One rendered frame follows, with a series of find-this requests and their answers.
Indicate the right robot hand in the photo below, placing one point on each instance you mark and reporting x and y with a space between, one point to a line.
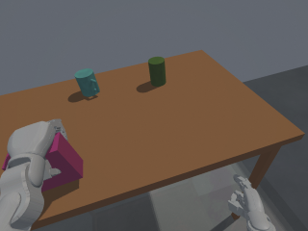
249 198

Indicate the right robot forearm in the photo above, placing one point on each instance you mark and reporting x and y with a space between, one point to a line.
258 221

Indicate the sponge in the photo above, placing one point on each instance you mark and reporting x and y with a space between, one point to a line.
60 155

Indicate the table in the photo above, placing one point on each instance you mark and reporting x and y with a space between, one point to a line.
135 138

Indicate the left robot forearm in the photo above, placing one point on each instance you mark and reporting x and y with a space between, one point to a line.
21 200

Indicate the left robot hand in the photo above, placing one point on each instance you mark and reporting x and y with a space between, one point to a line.
36 139

